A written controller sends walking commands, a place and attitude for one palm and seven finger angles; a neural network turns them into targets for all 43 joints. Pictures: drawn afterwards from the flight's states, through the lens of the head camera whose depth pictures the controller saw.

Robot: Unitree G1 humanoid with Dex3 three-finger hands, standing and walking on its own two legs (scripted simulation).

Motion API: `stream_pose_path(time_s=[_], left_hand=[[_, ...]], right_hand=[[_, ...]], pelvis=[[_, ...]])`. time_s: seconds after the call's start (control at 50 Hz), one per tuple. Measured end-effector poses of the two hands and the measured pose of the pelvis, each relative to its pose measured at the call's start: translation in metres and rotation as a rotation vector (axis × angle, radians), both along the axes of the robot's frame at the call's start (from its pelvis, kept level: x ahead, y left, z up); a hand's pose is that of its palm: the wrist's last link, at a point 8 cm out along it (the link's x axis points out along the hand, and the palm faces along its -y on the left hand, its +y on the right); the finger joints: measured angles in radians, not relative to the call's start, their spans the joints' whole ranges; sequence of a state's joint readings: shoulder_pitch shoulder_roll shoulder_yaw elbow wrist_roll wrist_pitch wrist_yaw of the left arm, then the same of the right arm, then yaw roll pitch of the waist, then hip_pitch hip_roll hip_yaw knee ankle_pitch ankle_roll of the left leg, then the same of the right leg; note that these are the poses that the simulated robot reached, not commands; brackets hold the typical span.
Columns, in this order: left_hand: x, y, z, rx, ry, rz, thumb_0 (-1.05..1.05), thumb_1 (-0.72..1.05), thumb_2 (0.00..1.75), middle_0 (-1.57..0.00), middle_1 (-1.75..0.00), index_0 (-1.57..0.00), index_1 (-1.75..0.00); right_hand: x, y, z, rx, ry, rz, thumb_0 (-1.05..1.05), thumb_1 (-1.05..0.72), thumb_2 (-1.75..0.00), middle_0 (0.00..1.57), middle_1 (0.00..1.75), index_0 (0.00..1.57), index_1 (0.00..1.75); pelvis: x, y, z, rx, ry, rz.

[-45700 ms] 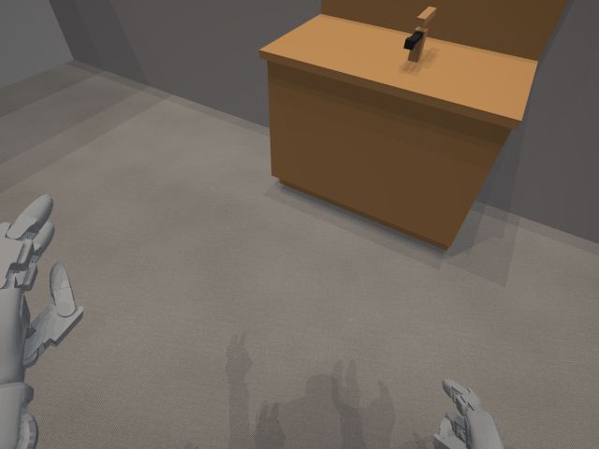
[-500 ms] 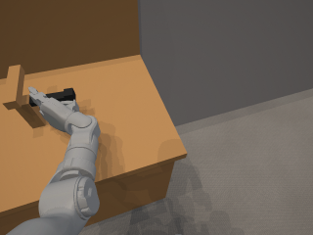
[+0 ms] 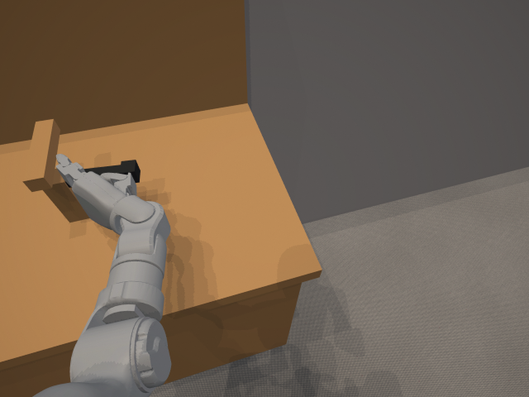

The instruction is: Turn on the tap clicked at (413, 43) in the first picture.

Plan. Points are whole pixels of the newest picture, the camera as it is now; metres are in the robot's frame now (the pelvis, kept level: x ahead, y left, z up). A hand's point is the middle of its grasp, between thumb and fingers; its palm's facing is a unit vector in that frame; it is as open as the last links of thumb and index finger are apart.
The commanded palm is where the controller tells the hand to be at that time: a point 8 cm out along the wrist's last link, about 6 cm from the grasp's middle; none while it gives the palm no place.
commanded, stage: lift the hand up off the lever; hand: left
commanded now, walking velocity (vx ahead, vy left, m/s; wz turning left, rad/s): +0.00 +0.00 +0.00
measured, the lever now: (130, 171) +0.48 +0.22 +0.06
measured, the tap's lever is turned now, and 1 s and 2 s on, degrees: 83 75 75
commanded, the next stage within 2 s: draw the hand back beside the body in 0.74 s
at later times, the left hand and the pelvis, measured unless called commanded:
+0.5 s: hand (122, 179) +0.42 +0.20 +0.11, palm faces +0.82 -0.57 -0.08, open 7.7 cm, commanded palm +0.37 +0.22 +0.14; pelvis +0.00 +0.00 +0.00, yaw +1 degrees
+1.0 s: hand (134, 165) +0.41 +0.18 +0.14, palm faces +0.54 -0.84 -0.11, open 7.8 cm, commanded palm +0.35 +0.23 +0.15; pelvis -0.01 -0.01 +0.02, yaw -1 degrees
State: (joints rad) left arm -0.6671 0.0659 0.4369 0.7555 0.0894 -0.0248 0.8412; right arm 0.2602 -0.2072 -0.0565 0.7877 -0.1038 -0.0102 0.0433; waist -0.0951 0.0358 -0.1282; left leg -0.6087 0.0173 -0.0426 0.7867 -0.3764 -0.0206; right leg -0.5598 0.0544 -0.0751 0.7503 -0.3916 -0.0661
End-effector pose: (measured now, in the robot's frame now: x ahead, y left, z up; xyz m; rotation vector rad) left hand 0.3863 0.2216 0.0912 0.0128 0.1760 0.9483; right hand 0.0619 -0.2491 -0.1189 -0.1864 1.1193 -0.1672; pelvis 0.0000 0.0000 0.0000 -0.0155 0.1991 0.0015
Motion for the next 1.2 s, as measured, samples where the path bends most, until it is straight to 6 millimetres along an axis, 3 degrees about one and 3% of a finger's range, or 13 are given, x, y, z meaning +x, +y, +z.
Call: stream_pose_path(time_s=[0.42, 0.46, 0.52, 0.66, 0.86, 1.02, 1.08, 1.2], left_hand=[[-0.024, -0.003, 0.009, -0.022, 0.020, 0.002, 0.02, 0.90, 0.90, -0.21, -0.16, -0.19, -0.17], [-0.027, -0.005, 0.015, -0.007, 0.008, 0.013, 0.02, 0.90, 0.90, -0.20, -0.16, -0.19, -0.17], [-0.026, -0.005, 0.038, 0.054, -0.057, 0.018, 0.02, 0.90, 0.90, -0.18, -0.15, -0.18, -0.16], [-0.019, -0.012, 0.066, 0.062, -0.019, -0.039, 0.02, 0.90, 0.90, -0.18, -0.16, -0.16, -0.15], [-0.023, -0.006, 0.057, 0.064, -0.016, -0.002, 0.02, 0.90, 0.90, -0.16, -0.15, -0.15, -0.15], [-0.023, -0.012, 0.060, 0.107, -0.099, -0.445, 0.02, 0.90, 0.90, -0.16, -0.15, -0.15, -0.15], [-0.035, -0.004, 0.059, 0.094, -0.118, -0.549, 0.02, 0.89, 0.90, -0.16, -0.16, -0.16, -0.16], [-0.075, 0.031, 0.059, 0.212, -0.044, -0.644, 0.02, 0.89, 0.90, -0.17, -0.18, -0.17, -0.18]], right_hand=[[0.042, 0.010, 0.005, 0.024, -0.096, 0.052, 0.01, -0.91, -0.90, 0.20, 0.30, 0.20, 0.30], [0.045, 0.011, 0.005, 0.024, -0.104, 0.059, 0.01, -0.91, -0.90, 0.20, 0.30, 0.20, 0.30], [0.048, 0.011, 0.006, 0.025, -0.115, 0.065, 0.01, -0.91, -0.90, 0.20, 0.30, 0.20, 0.30], [0.048, 0.007, 0.013, 0.028, -0.134, 0.057, 0.01, -0.91, -0.90, 0.20, 0.30, 0.21, 0.30], [0.027, -0.011, 0.018, -0.012, -0.103, 0.035, 0.01, -0.91, -0.90, 0.20, 0.30, 0.21, 0.30], [0.006, -0.018, 0.025, -0.041, -0.088, -0.092, 0.01, -0.91, -0.90, 0.20, 0.30, 0.20, 0.30], [0.004, -0.016, 0.030, -0.035, -0.114, -0.123, 0.01, -0.91, -0.90, 0.20, 0.30, 0.20, 0.30], [0.016, -0.005, 0.039, 0.001, -0.186, -0.111, 0.01, -0.91, -0.90, 0.20, 0.30, 0.20, 0.30]], pelvis=[[0.003, 0.000, 0.004, 0.003, -0.048, 0.007], [0.001, -0.001, 0.004, 0.004, -0.052, 0.010], [-0.002, -0.003, 0.004, 0.007, -0.061, 0.013], [-0.009, -0.009, 0.011, 0.015, -0.086, 0.023], [-0.016, -0.011, 0.014, 0.013, -0.075, 0.020], [-0.013, -0.007, 0.020, 0.018, -0.126, -0.032], [-0.010, -0.005, 0.024, 0.016, -0.159, -0.048], [-0.007, 0.002, 0.031, 0.011, -0.232, -0.052]])
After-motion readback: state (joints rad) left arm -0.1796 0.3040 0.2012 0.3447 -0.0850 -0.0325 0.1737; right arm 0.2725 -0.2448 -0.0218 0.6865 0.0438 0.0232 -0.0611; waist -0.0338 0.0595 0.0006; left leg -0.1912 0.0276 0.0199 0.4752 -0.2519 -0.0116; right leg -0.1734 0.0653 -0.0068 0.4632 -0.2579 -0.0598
